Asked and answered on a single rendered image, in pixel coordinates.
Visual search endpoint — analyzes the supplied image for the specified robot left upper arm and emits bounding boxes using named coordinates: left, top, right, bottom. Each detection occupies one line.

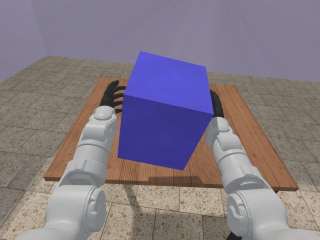
left=14, top=185, right=106, bottom=240

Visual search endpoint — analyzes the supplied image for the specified carton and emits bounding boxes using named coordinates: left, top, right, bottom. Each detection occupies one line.
left=117, top=51, right=214, bottom=171

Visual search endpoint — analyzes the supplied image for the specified robot left hand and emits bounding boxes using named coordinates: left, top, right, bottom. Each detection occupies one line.
left=100, top=80, right=126, bottom=114

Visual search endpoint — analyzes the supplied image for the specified robot right upper arm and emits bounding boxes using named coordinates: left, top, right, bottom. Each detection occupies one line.
left=226, top=188, right=320, bottom=240

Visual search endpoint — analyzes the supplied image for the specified robot right hand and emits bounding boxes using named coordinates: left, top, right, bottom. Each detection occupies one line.
left=210, top=90, right=224, bottom=118

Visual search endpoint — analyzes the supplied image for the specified table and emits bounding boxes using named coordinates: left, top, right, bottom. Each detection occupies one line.
left=43, top=77, right=299, bottom=240

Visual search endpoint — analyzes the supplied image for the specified right robot forearm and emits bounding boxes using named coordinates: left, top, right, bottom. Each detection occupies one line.
left=205, top=117, right=288, bottom=225

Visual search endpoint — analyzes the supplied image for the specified left robot forearm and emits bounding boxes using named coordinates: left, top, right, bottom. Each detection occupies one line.
left=45, top=105, right=118, bottom=223

